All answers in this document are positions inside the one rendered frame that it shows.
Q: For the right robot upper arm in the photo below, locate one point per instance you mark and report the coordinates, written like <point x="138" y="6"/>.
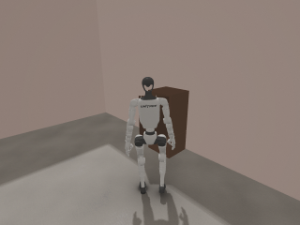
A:
<point x="165" y="109"/>

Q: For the left robot upper arm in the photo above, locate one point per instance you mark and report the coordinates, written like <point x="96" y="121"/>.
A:
<point x="132" y="111"/>

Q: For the robot left shin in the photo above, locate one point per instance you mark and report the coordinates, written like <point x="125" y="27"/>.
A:
<point x="141" y="171"/>

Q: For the right robot hand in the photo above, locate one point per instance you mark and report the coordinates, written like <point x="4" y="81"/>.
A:
<point x="173" y="142"/>

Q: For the humanoid robot head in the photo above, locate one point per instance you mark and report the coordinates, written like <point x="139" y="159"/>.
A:
<point x="147" y="81"/>

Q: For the left robot forearm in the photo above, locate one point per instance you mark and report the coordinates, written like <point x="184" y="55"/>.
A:
<point x="128" y="133"/>

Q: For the cupboard door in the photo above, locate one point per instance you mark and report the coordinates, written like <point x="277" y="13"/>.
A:
<point x="161" y="127"/>

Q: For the right robot forearm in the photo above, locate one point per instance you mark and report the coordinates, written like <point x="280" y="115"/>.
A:
<point x="170" y="129"/>

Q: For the left robot hand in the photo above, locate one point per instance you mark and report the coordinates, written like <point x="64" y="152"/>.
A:
<point x="127" y="145"/>

